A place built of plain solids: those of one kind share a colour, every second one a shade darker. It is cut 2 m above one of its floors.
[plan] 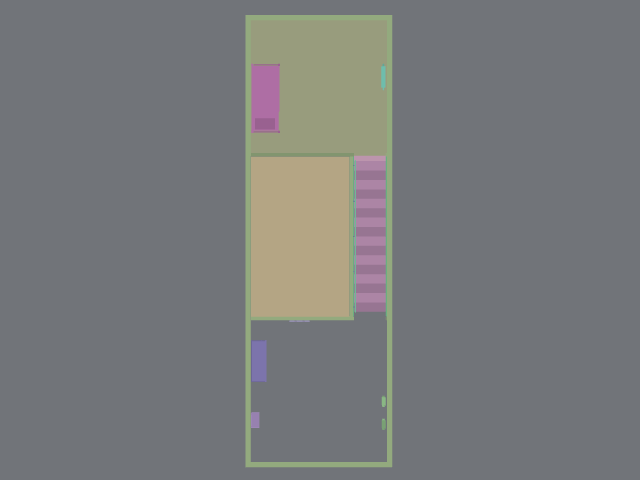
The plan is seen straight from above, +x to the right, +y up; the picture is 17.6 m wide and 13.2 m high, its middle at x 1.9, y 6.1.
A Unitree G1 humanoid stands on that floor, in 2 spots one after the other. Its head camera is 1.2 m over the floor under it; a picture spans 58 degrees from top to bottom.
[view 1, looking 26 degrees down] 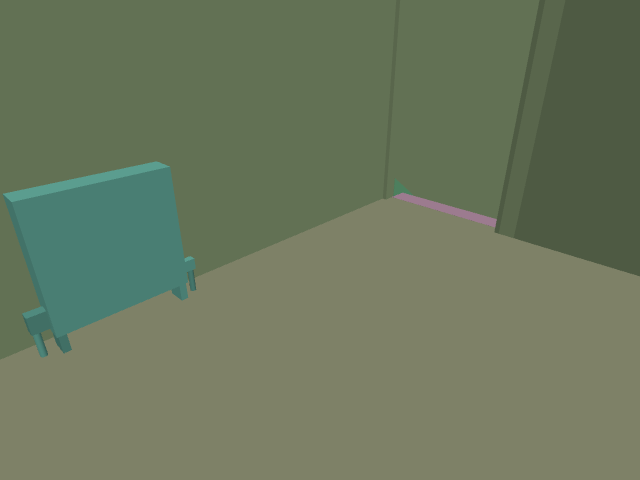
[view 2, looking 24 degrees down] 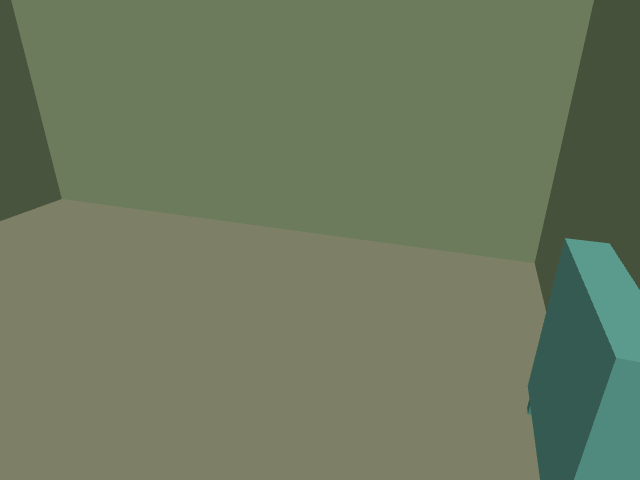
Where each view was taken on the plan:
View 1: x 1.87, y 11.14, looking -46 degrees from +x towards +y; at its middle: upper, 2.74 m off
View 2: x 3.27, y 9.49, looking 109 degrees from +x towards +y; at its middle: upper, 2.95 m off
